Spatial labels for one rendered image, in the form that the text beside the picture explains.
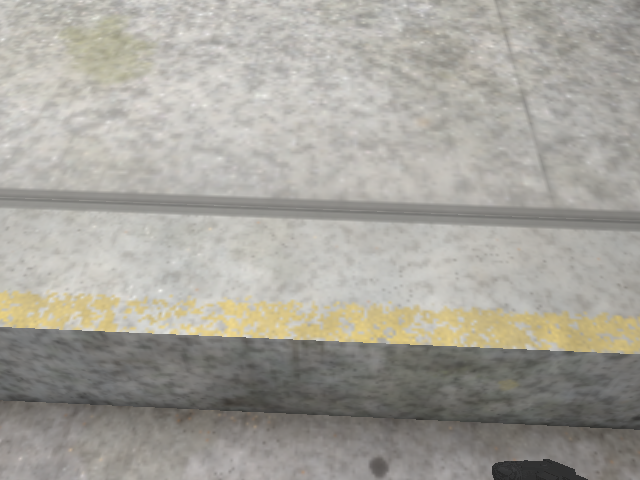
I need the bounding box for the robot right hand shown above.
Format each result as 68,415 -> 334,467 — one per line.
492,459 -> 588,480

